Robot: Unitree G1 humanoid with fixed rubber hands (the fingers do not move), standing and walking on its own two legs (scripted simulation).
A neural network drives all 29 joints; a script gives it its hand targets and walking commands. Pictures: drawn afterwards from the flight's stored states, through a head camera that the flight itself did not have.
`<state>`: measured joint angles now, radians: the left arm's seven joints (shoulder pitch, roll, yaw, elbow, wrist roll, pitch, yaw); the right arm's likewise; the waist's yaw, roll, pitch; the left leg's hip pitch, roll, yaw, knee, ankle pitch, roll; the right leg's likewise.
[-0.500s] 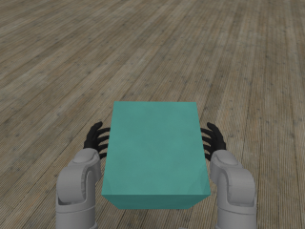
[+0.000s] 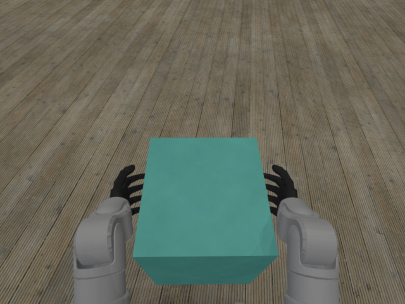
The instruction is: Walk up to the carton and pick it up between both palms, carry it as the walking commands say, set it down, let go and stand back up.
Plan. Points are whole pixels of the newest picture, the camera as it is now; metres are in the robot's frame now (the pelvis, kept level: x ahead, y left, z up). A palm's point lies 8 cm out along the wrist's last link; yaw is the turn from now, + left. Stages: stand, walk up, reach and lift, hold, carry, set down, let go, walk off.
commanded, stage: carry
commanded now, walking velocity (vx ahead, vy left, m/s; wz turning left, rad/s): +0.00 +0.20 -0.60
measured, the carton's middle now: (203, 215) +0.29 +0.01 +0.01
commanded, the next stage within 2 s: none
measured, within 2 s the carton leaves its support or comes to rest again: neither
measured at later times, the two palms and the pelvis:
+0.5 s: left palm (143, 191) +0.29 +0.13 +0.09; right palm (307, 258) +0.19 -0.15 +0.08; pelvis -0.01 +0.08 +0.01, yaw -18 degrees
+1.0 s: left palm (142, 186) +0.31 +0.13 +0.08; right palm out of the picture +0.12 -0.10 +0.07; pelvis +0.00 +0.19 -0.01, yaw -38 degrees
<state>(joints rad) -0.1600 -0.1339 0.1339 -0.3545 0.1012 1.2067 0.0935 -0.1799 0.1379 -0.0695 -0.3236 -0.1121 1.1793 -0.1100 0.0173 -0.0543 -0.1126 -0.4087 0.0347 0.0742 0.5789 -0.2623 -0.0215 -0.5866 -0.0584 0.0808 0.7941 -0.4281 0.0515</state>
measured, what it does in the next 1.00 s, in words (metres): steps to the left, turning right: right foot, then left foot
